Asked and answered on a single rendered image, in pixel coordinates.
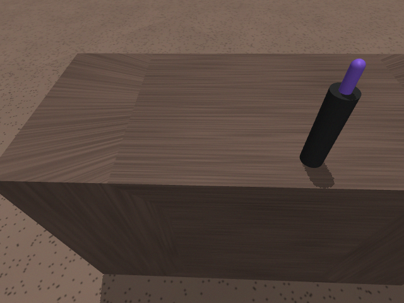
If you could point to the bottle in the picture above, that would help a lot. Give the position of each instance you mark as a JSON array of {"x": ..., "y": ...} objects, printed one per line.
[{"x": 335, "y": 110}]

